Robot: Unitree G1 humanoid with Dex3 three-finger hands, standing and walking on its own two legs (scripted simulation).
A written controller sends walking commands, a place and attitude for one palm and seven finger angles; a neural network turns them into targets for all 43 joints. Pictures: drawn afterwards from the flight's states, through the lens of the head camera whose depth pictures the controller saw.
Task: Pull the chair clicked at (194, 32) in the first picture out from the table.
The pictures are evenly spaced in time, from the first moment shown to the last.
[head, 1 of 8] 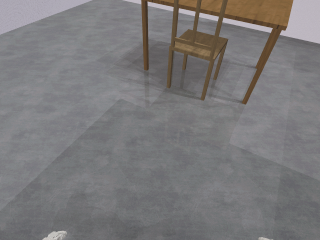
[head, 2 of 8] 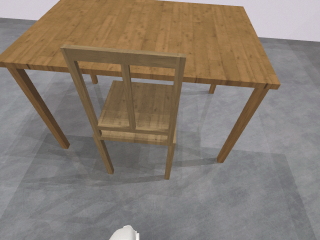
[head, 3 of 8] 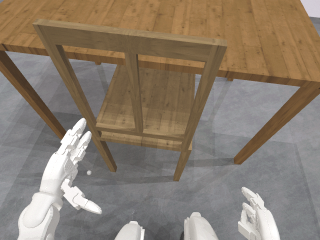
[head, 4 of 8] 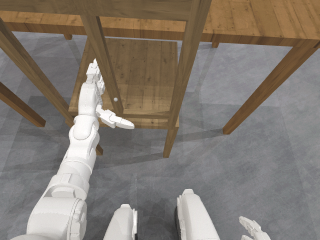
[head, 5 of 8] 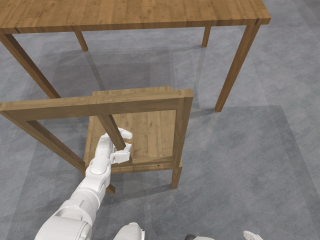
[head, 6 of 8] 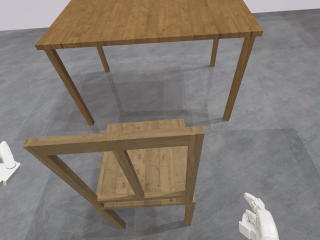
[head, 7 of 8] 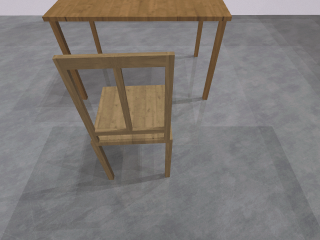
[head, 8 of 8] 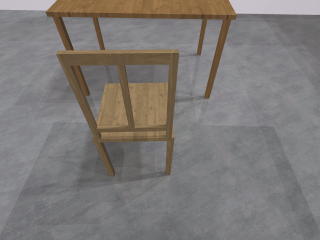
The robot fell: no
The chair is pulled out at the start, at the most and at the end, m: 0.00 0.61 0.60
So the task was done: yes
